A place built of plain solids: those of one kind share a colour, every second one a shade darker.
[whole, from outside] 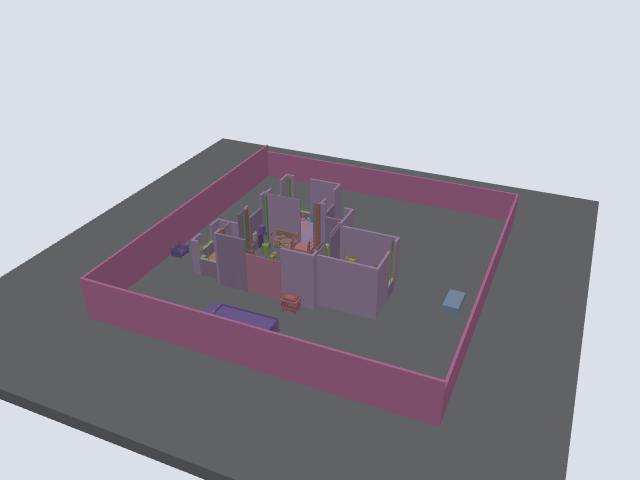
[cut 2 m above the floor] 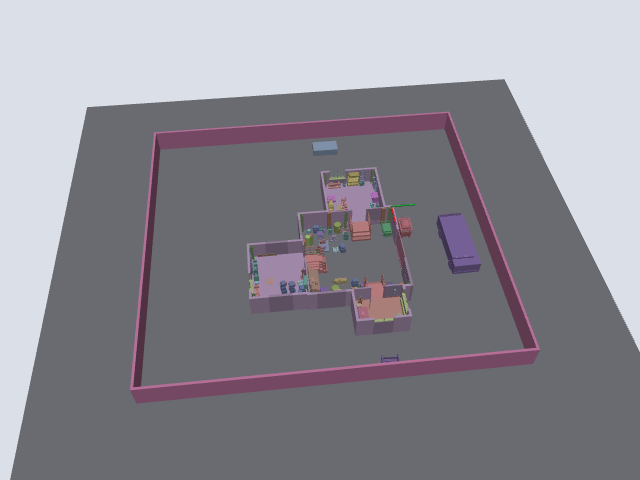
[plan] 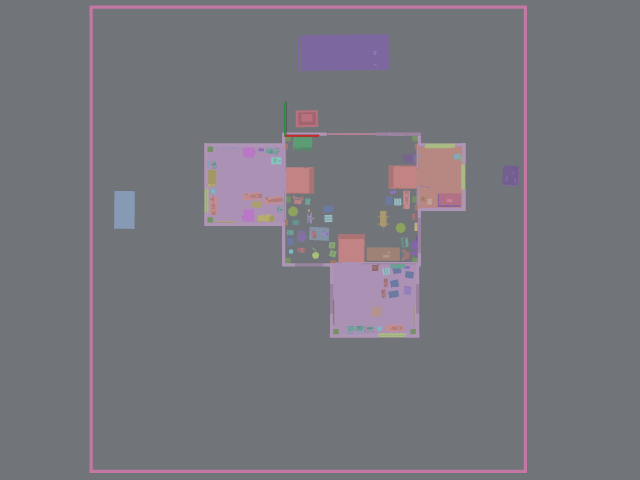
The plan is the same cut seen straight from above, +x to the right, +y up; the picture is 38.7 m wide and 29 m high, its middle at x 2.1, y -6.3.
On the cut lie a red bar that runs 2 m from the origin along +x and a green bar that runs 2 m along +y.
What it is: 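A firm's repair and maintenance workshop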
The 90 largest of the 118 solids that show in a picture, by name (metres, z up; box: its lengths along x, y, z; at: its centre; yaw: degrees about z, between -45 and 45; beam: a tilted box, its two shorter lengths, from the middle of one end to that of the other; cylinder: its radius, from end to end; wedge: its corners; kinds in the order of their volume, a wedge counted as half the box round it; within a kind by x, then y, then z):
{
 "yard_bound_1": {"box": [0.2, 28.24, 2.86], "at": [-11.73, -6.25, 1.38]},
 "yard_bound_2": {"box": [26.43, 0.2, 2.86], "at": [1.39, -20.28, 1.38]},
 "yard_bound_3": {"box": [26.43, 0.2, 3.56], "at": [1.39, 7.77, 1.73]},
 "yard_bound_4": {"box": [0.2, 28.24, 3.56], "at": [14.51, -6.25, 1.73]},
 "wall_1": {"box": [0.2, 0.81, 4.46], "at": [-4.8, -5.05, 2.18]},
 "wall_2": {"box": [0.2, 1.46, 1.16], "at": [-4.8, -3.92, 0.53]},
 "wall_3": {"box": [0.2, 2.76, 4.46], "at": [-4.8, -1.82, 2.18]},
 "wall_4": {"box": [4.9, 0.2, 4.46], "at": [-2.45, -5.35, 2.18]},
 "wall_5": {"box": [4.9, 0.2, 4.46], "at": [-2.45, -0.55, 2.18]},
 "wall_6": {"box": [0.2, 2.65, 4.75], "at": [-0.1, -6.58, 2.33]},
 "wall_7": {"box": [0.2, 0.85, 4.75], "at": [-0.1, -0.23, 2.33]},
 "wall_8": {"box": [0.06, 1.95, 4.46], "at": [-0.03, -4.28, 2.18]},
 "wall_9": {"box": [0.06, 1.45, 4.46], "at": [-0.03, -1.38, 2.18]},
 "wall_10": {"box": [0.06, 2.01, 4.75], "at": [0.03, -4.3, 2.33]},
 "wall_11": {"box": [0.06, 1.51, 4.75], "at": [0.03, -1.34, 2.33]},
 "wall_12": {"box": [0.81, 0.2, 4.75], "at": [0.2, -7.8, 2.33]},
 "wall_13": {"box": [2.71, 0.2, 4.75], "at": [1.15, 0.1, 2.33]},
 "wall_14": {"box": [1.71, 0.2, 3.55], "at": [1.45, -7.8, 1.73]},
 "wall_15": {"box": [0.61, 0.2, 4.75], "at": [2.6, -7.8, 2.33]},
 "wall_16": {"box": [0.2, 1.46, 4.66], "at": [2.8, -11.47, 2.28]},
 "wall_17": {"box": [0.2, 1.81, 3.26], "at": [2.8, -9.85, 1.58]},
 "wall_18": {"box": [0.2, 1.26, 4.66], "at": [2.8, -8.32, 2.28]},
 "wall_19": {"box": [0.56, 0.06, 4.75], "at": [3.12, -7.67, 2.33]},
 "wall_20": {"box": [2.96, 0.2, 4.66], "at": [4.17, -12.1, 2.28]},
 "wall_21": {"box": [3.3, 0.06, 4.66], "at": [6.25, -7.73, 2.28]},
 "wall_22": {"box": [3.36, 0.06, 4.75], "at": [6.28, -7.67, 2.33]},
 "wall_23": {"box": [2.71, 0.2, 4.75], "at": [6.85, 0.1, 2.33]},
 "wall_24": {"box": [0.81, 0.2, 4.66], "at": [7.7, -12.1, 2.28]},
 "wall_25": {"box": [0.06, 1.36, 4.75], "at": [7.97, -3.73, 2.33]},
 "wall_26": {"box": [0.06, 1.36, 4.75], "at": [7.97, -1.27, 2.33]},
 "wall_27": {"box": [0.2, 1.46, 4.66], "at": [8.0, -11.47, 2.28]},
 "wall_28": {"box": [0.2, 1.81, 3.26], "at": [8.0, -9.85, 1.58]},
 "wall_29": {"box": [0.2, 1.26, 4.66], "at": [8.0, -8.32, 2.28]},
 "wall_30": {"box": [0.06, 1.3, 3.16], "at": [8.03, -3.7, 1.53]},
 "wall_31": {"box": [0.06, 1.3, 3.16], "at": [8.03, -1.3, 1.53]},
 "wall_32": {"box": [0.2, 0.81, 4.75], "at": [8.1, -7.5, 2.33]},
 "wall_33": {"box": [0.2, 2.16, 3.55], "at": [8.1, -6.03, 1.73]},
 "wall_34": {"box": [0.2, 0.61, 4.75], "at": [8.1, -4.65, 2.33]},
 "wall_35": {"box": [0.2, 0.85, 4.75], "at": [8.1, -0.23, 2.33]},
 "wall_36": {"box": [1.81, 0.2, 1.56], "at": [9.35, -0.55, 0.73]},
 "wall_37": {"box": [2.9, 0.2, 3.16], "at": [9.45, -4.45, 1.53]},
 "wall_38": {"box": [0.66, 0.2, 3.16], "at": [10.57, -0.55, 1.53]},
 "wall_39": {"box": [0.2, 1.31, 3.16], "at": [10.8, -3.9, 1.53]},
 "wall_40": {"box": [0.2, 1.51, 1.66], "at": [10.8, -2.5, 0.78]},
 "wall_41": {"box": [0.2, 1.31, 3.16], "at": [10.8, -1.1, 1.53]},
 "raised_floor_hall_1": {"box": [4.83, 4.73, 0.56], "at": [-2.35, -2.95, 0.23]},
 "raised_floor_hall_2": {"box": [5.13, 4.43, 0.56], "at": [5.4, -9.85, 0.23]},
 "beyond_van_1": {"box": [5.29, 2.16, 1.0], "at": [3.59, 5.03, 0.79], "yaw": 0.8},
 "beyond_van_2": {"box": [0.16, 1.96, 0.22], "at": [6.18, 4.97, 0.43], "yaw": 0.8},
 "raised_floor_office_1": {"box": [2.83, 3.83, 0.56], "at": [9.35, -2.5, 0.23]},
 "door_landing_1": {"box": [1.1, 1.6, 0.56], "at": [0.61, -2.7, 0.23]},
 "door_landing_2": {"box": [0.32, 1.6, 0.39], "at": [1.3, -2.7, 0.14]},
 "door_landing_3": {"box": [0.32, 1.6, 0.22], "at": [1.6, -2.7, 0.06]},
 "door_landing_4": {"box": [1.6, 1.1, 0.56], "at": [4.0, -7.09, 0.23]},
 "door_landing_5": {"box": [1.6, 0.32, 0.39], "at": [4.0, -6.4, 0.14]},
 "door_landing_6": {"box": [1.6, 0.32, 0.22], "at": [4.0, -6.1, 0.06]},
 "door_landing_7": {"box": [0.32, 1.4, 0.22], "at": [6.4, -2.5, 0.06]},
 "door_landing_8": {"box": [0.32, 1.4, 0.39], "at": [6.7, -2.5, 0.14]},
 "door_landing_9": {"box": [1.1, 1.4, 0.56], "at": [7.39, -2.5, 0.23]},
 "beyond_pallets_1": {"box": [1.23, 2.28, 0.67], "at": [-9.71, -4.48, 0.33], "yaw": -0.6},
 "pier_1": {"box": [0.17, 0.34, 4.75], "at": [0.09, -5.25, 2.33]},
 "pier_2": {"box": [0.17, 0.34, 4.75], "at": [0.09, -0.65, 2.33]},
 "pier_3": {"box": [0.34, 0.17, 4.75], "at": [2.9, -7.62, 2.33]},
 "pier_4": {"box": [0.17, 0.34, 4.75], "at": [7.92, -4.35, 2.33]},
 "roller_shutter_1": {"box": [2.86, 0.06, 3.55], "at": [4.0, 0.12, 1.73]},
 "drum_1": {"cylinder": 0.3, "from": [0.47, -4.58, 0.0], "to": [0.47, -4.58, 0.87]},
 "drum_2": {"cylinder": 0.3, "from": [6.97, -5.58, 0.0], "to": [6.97, -5.58, 0.87]},
 "roll_cab_1": {"box": [0.68, 0.46, 0.69], "at": [-2.21, -4.96, 0.96]},
 "roll_cab_2": {"box": [0.68, 0.46, 0.65], "at": [-2.21, -0.94, 0.95]},
 "beyond_waste_container_1": {"box": [1.36, 1.02, 0.09], "at": [1.31, 1.03, 1.09], "yaw": 0.8},
 "beyond_waste_container_2": {"box": [1.06, 0.77, 0.19], "at": [1.31, 1.03, 1.17], "yaw": 0.8},
 "beyond_waste_container_3": {"box": [0.67, 0.47, 0.22], "at": [1.31, 1.08, 1.18], "yaw": 0.8},
 "wheelie_bin_1": {"box": [0.62, 0.51, 1.12], "at": [7.42, -1.38, 0.51]},
 "waste_skip_1": {"box": [1.11, 0.63, 0.4], "at": [1.05, -0.4, 0.32]},
 "pump_set_1": {"box": [1.11, 0.41, 0.15], "at": [-1.97, -3.66, 0.53], "yaw": 3.3},
 "pump_set_2": {"box": [1.11, 0.41, 0.15], "at": [-0.71, -3.91, 0.53], "yaw": 5.0},
 "pump_set_3": {"box": [1.11, 0.41, 0.15], "at": [6.58, -11.63, 0.53], "yaw": 1.8},
 "pump_set_4": {"box": [0.41, 1.11, 0.15], "at": [7.33, -3.87, 0.02], "yaw": -0.8},
 "boiler_1": {"box": [0.38, 0.5, 0.78], "at": [7.81, -6.61, 1.66]},
 "boiler_2": {"box": [0.11, 0.78, 1.32], "at": [7.94, -6.49, 0.61]},
 "pallet_1": {"box": [1.2, 0.8, 0.19], "at": [2.05, -5.92, 0.05], "yaw": -3.2},
 "bubble_roll_1": {"cylinder": 0.2, "from": [1.84, -7.23, -0.05], "to": [1.84, -7.23, 1.2]},
 "workbench_1": {"box": [1.95, 0.13, 0.58], "at": [5.92, -7.49, 1.15]},
 "pigeon_holes_1": {"box": [0.9, 0.26, 0.62], "at": [6.8, -7.89, 1.77]},
 "desk_load_tidy_1": {"box": [1.3, 0.72, 0.12], "at": [9.93, -3.84, 1.3]},
 "beyond_stillage_1": {"box": [0.98, 1.18, 0.08], "at": [13.63, -2.42, 0.14], "yaw": -3.2},
 "desk_tleg_1": {"box": [1.4, 0.8, 0.07], "at": [9.91, -3.9, 1.2]},
 "big_motor_1": {"box": [0.28, 0.94, 0.3], "at": [5.93, -5.02, 0.3], "yaw": 0.1},
 "shelving_bay_1": {"box": [0.48, 0.85, 0.17], "at": [-4.41, -2.5, 1.75]},
 "radiator_1": {"box": [1.6, 0.1, 0.44], "at": [9.25, -0.7, 0.68]}
}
